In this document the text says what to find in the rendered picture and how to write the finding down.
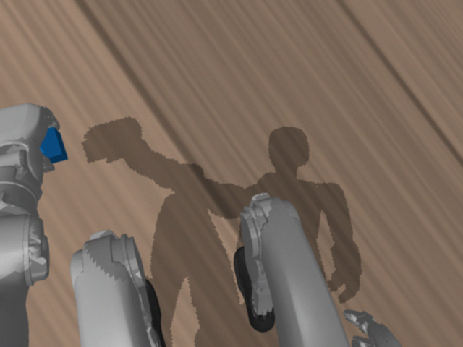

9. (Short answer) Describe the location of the right robot hand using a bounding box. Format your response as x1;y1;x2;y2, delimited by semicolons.
344;309;402;347

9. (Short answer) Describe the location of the left robot hand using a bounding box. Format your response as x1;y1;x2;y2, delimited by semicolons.
0;103;60;173

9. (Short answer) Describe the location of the small box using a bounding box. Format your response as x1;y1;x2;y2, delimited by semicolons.
40;127;68;163

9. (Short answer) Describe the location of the left robot arm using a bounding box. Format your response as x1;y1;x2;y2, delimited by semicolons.
0;139;49;347

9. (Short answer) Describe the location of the left robot foot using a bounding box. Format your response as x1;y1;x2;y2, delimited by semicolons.
145;279;166;347

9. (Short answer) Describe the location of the right robot foot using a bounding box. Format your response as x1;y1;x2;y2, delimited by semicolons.
234;246;275;333

